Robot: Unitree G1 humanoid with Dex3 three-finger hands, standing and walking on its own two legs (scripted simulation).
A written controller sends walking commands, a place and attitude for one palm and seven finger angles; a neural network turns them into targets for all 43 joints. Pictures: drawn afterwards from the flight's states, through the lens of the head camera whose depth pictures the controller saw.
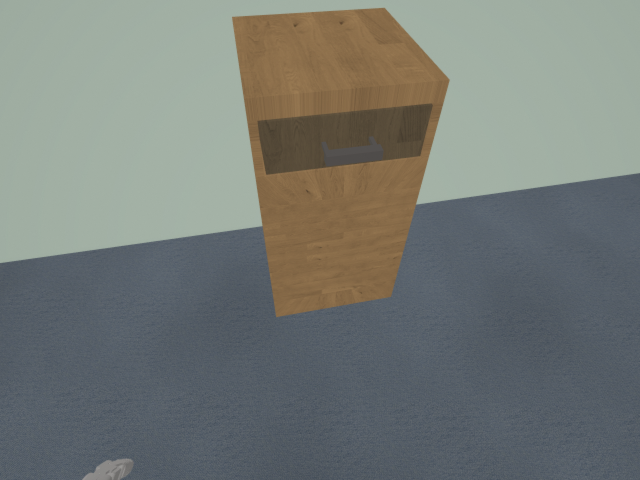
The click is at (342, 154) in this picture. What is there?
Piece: drawer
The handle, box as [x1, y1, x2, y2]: [321, 136, 383, 165]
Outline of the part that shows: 383,150 380,144 377,144 372,136 369,137 369,141 371,144 366,146 329,150 327,148 326,143 321,142 324,151 324,160 326,165 381,159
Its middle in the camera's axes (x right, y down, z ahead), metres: +0.07 -0.20 +0.87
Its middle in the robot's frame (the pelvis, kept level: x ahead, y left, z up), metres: +0.79 -0.03 -0.04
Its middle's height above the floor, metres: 0.73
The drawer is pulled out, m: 0.00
